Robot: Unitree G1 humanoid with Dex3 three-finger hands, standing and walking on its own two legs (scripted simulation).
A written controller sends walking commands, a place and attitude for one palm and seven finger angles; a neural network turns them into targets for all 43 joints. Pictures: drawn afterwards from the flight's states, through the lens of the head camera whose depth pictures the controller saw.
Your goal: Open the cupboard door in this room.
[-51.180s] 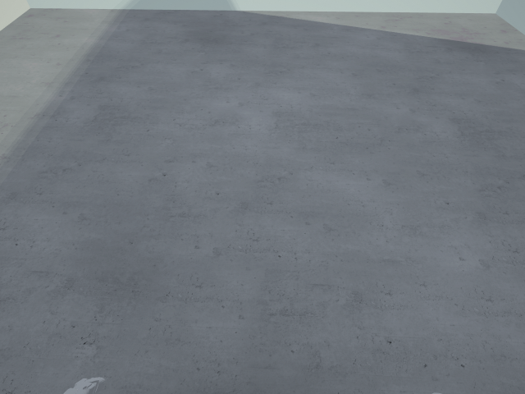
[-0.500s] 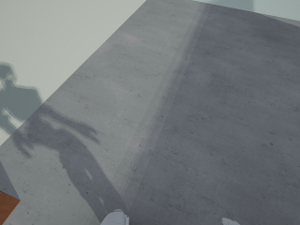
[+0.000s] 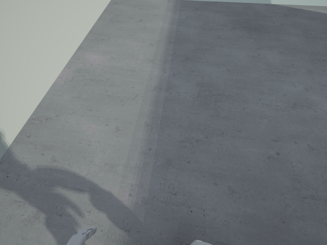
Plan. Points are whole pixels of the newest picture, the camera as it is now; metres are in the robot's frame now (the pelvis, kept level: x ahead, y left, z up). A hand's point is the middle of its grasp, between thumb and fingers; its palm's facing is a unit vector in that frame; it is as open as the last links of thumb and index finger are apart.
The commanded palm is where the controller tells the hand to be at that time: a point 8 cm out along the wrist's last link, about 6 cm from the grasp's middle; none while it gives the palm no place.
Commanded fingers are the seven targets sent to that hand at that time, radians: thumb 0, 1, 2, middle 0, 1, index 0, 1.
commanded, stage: walk to a spot facing it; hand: left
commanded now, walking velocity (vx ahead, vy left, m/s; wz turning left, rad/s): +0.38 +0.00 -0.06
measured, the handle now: out of the picture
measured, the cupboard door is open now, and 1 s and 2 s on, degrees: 44 44 44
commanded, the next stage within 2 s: turn to face it in 0.50 s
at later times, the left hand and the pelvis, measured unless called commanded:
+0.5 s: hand (106, 236) +0.17 +0.18 -0.19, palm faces +0.08 -0.99 -0.12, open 7.4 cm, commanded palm none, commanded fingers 0.00 0.90 0.90 -0.20 -0.30 -0.20 -0.30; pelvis +0.24 +0.02 -0.01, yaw -1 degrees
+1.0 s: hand (122, 138) +0.49 +0.17 -0.15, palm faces +0.14 -0.97 -0.20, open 7.4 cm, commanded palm none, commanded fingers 0.00 0.90 0.90 -0.20 -0.30 -0.20 -0.30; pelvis +0.40 -0.02 +0.01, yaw +9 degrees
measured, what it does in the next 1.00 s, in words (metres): walks ahead: left foot, then right foot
